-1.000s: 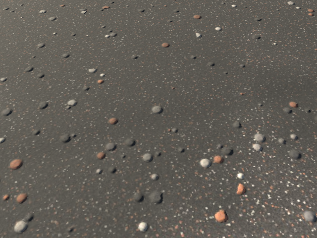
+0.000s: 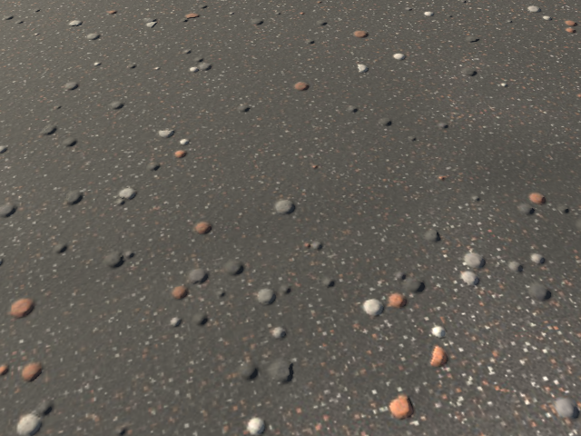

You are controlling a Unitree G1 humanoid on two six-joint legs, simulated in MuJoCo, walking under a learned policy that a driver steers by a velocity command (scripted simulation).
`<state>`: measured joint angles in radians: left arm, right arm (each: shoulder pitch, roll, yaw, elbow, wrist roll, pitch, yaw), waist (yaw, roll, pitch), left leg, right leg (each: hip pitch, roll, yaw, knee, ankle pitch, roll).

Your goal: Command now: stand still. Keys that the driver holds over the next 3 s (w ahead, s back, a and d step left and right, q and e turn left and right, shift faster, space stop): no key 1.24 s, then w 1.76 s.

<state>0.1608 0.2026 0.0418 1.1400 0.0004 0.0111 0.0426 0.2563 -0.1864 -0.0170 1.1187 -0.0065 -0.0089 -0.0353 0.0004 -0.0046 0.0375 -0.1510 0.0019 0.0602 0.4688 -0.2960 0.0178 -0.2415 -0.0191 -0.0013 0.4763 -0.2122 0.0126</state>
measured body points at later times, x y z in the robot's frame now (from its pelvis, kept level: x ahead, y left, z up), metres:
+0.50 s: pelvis +0.00 +0.00 +0.00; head +0.02 +0.00 +0.45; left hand +0.03 +0.25 -0.16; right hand +0.00 -0.23 -0.16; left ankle -0.03 +0.11 -0.74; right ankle +0.03 -0.13 -0.74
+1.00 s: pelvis +0.01 +0.01 +0.00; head +0.02 +0.01 +0.45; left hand +0.03 +0.25 -0.16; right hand -0.01 -0.23 -0.16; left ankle -0.03 +0.11 -0.74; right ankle +0.03 -0.13 -0.74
